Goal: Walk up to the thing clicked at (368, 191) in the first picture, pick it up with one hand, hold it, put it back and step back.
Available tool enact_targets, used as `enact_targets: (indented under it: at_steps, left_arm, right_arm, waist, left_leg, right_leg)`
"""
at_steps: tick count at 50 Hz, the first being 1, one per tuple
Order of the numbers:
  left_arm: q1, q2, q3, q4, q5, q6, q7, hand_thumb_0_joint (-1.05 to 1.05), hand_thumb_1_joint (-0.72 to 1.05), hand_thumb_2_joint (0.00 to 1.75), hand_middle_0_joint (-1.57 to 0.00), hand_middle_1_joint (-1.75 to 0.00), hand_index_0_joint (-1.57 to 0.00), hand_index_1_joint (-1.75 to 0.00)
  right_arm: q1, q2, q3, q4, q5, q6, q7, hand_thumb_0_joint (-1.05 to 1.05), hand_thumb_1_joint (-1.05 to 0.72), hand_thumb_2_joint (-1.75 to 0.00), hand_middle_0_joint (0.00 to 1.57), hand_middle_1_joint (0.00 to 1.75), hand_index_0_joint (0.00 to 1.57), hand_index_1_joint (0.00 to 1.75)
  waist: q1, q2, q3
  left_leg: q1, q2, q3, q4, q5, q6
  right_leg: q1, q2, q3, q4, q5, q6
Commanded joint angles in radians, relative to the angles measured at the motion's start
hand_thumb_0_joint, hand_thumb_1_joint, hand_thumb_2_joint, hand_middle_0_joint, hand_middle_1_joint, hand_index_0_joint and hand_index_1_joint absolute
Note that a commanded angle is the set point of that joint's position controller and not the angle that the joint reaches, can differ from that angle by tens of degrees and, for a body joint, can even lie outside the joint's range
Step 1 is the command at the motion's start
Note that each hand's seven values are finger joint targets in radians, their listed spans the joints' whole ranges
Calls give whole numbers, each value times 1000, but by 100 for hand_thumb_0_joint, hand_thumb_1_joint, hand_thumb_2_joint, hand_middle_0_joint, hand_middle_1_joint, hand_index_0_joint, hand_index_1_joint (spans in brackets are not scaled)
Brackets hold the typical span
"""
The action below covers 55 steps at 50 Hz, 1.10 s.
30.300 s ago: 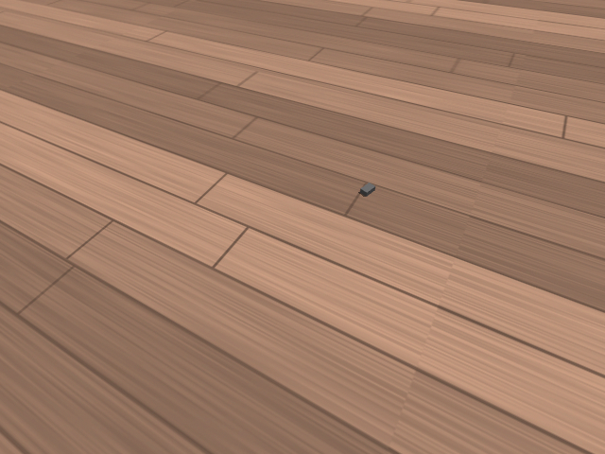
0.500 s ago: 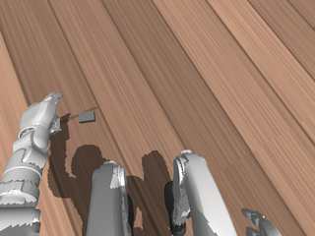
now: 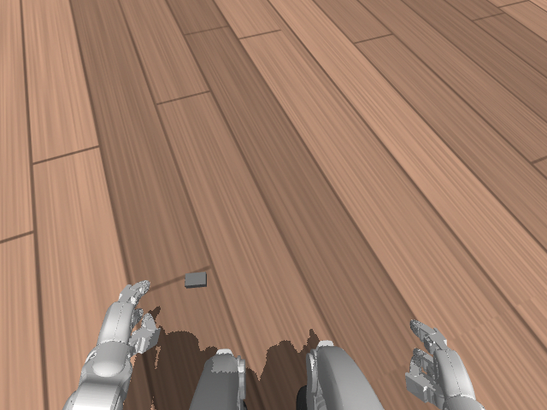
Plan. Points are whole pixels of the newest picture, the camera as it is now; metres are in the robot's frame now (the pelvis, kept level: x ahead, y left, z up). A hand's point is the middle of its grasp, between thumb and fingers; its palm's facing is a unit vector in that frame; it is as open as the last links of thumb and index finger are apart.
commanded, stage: home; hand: left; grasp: from above
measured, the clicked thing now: (196, 280) +0.53 +0.23 -0.61
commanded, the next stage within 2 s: none
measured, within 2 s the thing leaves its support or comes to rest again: neither
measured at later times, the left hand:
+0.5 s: hand (120, 361) +0.21 +0.18 +0.05, palm faces +0.07 -0.98 -0.21, open 7.4 cm
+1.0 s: hand (123, 357) +0.21 +0.18 +0.05, palm faces +0.06 -0.98 -0.20, open 7.4 cm
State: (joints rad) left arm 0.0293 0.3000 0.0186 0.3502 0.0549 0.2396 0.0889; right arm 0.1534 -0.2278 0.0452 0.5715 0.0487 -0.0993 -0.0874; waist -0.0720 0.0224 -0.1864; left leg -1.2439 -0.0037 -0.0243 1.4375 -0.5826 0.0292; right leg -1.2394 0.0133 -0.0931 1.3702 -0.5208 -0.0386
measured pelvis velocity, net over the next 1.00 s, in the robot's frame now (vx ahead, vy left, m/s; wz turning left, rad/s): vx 0.06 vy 0.00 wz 0.02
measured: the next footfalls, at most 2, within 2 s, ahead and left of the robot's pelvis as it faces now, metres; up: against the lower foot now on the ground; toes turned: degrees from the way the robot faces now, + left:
none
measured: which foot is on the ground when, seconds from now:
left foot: down 0.00-1.00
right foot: down 0.00-1.00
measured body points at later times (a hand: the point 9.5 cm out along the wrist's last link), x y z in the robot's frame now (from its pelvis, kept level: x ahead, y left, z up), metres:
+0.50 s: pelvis +0.06 +0.00 +0.10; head +0.07 +0.01 +0.55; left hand +0.20 +0.24 +0.06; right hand +0.22 -0.24 +0.03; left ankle +0.05 +0.10 -0.59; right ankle +0.07 -0.10 -0.59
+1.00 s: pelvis +0.06 +0.00 +0.10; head +0.07 +0.01 +0.55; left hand +0.21 +0.23 +0.06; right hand +0.21 -0.24 +0.03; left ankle +0.05 +0.10 -0.59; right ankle +0.07 -0.10 -0.59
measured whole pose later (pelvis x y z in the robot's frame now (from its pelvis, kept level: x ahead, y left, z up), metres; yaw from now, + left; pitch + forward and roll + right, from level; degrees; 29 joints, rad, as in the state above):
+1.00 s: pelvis +0.06 +0.00 +0.10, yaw +1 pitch +10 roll -2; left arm 0.49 0.23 0.02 -0.07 -0.06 0.41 0.02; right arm 0.31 -0.23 0.05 0.55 0.01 -0.22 -0.17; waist -0.04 0.04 -0.15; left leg -0.64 0.00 -0.03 0.97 -0.49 0.03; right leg -0.63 0.03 -0.08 0.89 -0.43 -0.03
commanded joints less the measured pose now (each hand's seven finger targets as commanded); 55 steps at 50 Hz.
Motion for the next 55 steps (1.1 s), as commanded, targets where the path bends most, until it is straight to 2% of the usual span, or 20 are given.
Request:
enact_targets:
  at_steps: [1,5,7,8,13,14,18,25,29,30,32,38,39,42,43,44,46,50,52,55]
  left_arm:
    - [-35,108,81,-281,-60,7,19,0,90,90,-20,-30,-20,-30]
    - [99,74,83,-352,-98,50,12,0,90,90,-20,-30,-20,-30]
    - [162,66,87,-389,-110,69,9,0,90,90,-20,-30,-20,-30]
    - [212,41,67,-408,-112,77,6,0,90,90,-20,-30,-20,-30]
    - [367,33,67,-537,-119,113,-7,0,90,90,-20,-30,-20,-30]
    - [384,25,52,-556,-116,119,-11,0,90,90,-20,-30,-20,-30]
    - [447,25,59,-615,-119,135,-26,0,90,90,-20,-30,-20,-30]
    - [420,31,54,-620,-110,137,-50,0,90,90,-20,-30,-20,-30]
    - [424,39,64,-631,-105,131,-56,0,90,90,-20,-30,-20,-30]
    - [426,31,52,-624,-108,129,-59,0,90,90,-20,-30,-20,-30]
    - [434,41,67,-629,-106,127,-57,0,90,90,-20,-30,-20,-30]
    - [440,35,57,-610,-104,128,-57,0,90,90,-20,-30,-20,-30]
    - [442,40,57,-615,-104,129,-58,0,90,90,-20,-30,-20,-30]
    - [440,36,59,-604,-104,126,-58,0,90,90,-20,-30,-20,-30]
    - [435,31,54,-605,-106,124,-59,0,90,90,-20,-30,-20,-30]
    - [429,45,69,-624,-108,121,-57,0,90,90,-20,-30,-20,-30]
    - [450,22,50,-590,-110,124,-60,0,90,90,-20,-30,-20,-30]
    - [416,51,71,-631,-110,116,-58,0,90,90,-20,-30,-20,-30]
    - [446,25,56,-602,-109,120,-60,0,90,90,-20,-30,-20,-30]
    - [427,52,73,-635,-107,115,-57,0,90,90,-20,-30,-20,-30]
  right_arm:
    - [24,-141,-48,-136,5,-63,-45,0,-90,-90,20,30,20,30]
    - [55,-131,-38,-148,-2,-78,-67,0,-90,-90,20,30,20,30]
    - [61,-123,-35,-160,-6,-85,-76,0,-90,-90,20,30,20,30]
    - [68,-120,-33,-168,-6,-89,-81,0,-90,-90,20,30,20,30]
    - [84,-109,-37,-202,-13,-111,-98,0,-90,-90,20,30,20,30]
    - [84,-106,-35,-205,-14,-116,-102,0,-90,-90,20,30,20,30]
    - [88,-107,-43,-217,-20,-134,-108,0,-90,-90,20,30,20,30]
    - [81,-114,-45,-208,-29,-168,-114,0,-90,-90,20,30,20,30]
    - [84,-118,-48,-202,-32,-182,-112,0,-90,-90,20,30,20,30]
    - [80,-117,-46,-197,-33,-184,-111,0,-90,-90,20,30,20,30]
    - [81,-117,-48,-197,-35,-188,-110,0,-90,-90,20,30,20,30]
    - [81,-120,-47,-186,-34,-186,-106,0,-90,-90,20,30,20,30]
    - [76,-122,-47,-185,-32,-186,-105,0,-90,-90,20,30,20,30]
    - [69,-121,-48,-187,-33,-185,-103,0,-90,-90,20,30,20,30]
    - [75,-120,-49,-189,-34,-185,-102,0,-90,-90,20,30,20,30]
    - [75,-122,-51,-187,-32,-185,-102,0,-90,-90,20,30,20,30]
    - [78,-121,-49,-188,-32,-186,-101,0,-90,-90,20,30,20,30]
    - [81,-120,-52,-185,-32,-187,-103,0,-90,-90,20,30,20,30]
    - [76,-119,-51,-192,-32,-189,-103,0,-90,-90,20,30,20,30]
    - [82,-122,-55,-183,-33,-191,-105,0,-90,-90,20,30,20,30]
  waist:
    - [-3,62,-298]
    - [5,60,-252]
    - [12,65,-206]
    - [9,63,-186]
    - [18,44,-132]
    - [16,42,-106]
    - [19,18,-81]
    - [6,13,-6]
    - [23,31,-45]
    - [20,27,-42]
    - [26,36,-51]
    - [26,31,-59]
    - [36,43,-39]
    - [38,39,-26]
    - [29,35,-49]
    - [36,30,-45]
    - [30,19,-34]
    - [34,22,-52]
    - [32,16,-28]
    - [36,18,-50]
  left_leg:
    - [361,-2,-55,-352,115,4]
    - [463,0,-49,-433,225,-3]
    - [501,0,-42,-480,235,-4]
    - [524,2,-49,-505,249,-7]
    - [592,-2,-31,-569,303,-4]
    - [596,-3,-31,-577,305,-2]
    - [632,-2,-34,-604,348,1]
    - [634,-5,-32,-631,272,6]
    - [664,-7,-30,-621,338,2]
    - [666,-6,-37,-626,348,-1]
    - [666,-9,-37,-622,353,-1]
    - [671,-7,-41,-625,389,-4]
    - [671,-3,-47,-636,374,-6]
    - [664,2,-57,-649,340,-10]
    - [668,-1,-52,-641,347,-8]
    - [666,0,-53,-642,346,-7]
    - [656,-3,-46,-636,339,-5]
    - [655,-5,-42,-631,321,-3]
    - [647,-4,-40,-635,301,-3]
    - [655,-5,-36,-629,303,-1]
  right_leg:
    - [368,5,71,-323,113,12]
    - [483,10,60,-405,203,12]
    - [531,12,55,-454,210,14]
    - [550,14,50,-469,219,13]
    - [641,21,42,-556,261,13]
    - [642,22,41,-569,260,13]
    - [678,25,32,-599,289,15]
    - [657,18,34,-628,221,21]
    - [691,15,40,-613,279,19]
    - [690,18,35,-609,284,19]
    - [699,15,38,-609,292,18]
    - [714,16,40,-604,320,15]
    - [703,17,36,-603,301,15]
    - [691,21,29,-604,265,15]
    - [699,20,33,-606,275,15]
    - [701,20,32,-603,275,15]
    - [694,18,36,-606,274,16]
    - [699,16,40,-610,264,19]
    - [686,17,41,-612,246,19]
    - [696,17,43,-612,249,19]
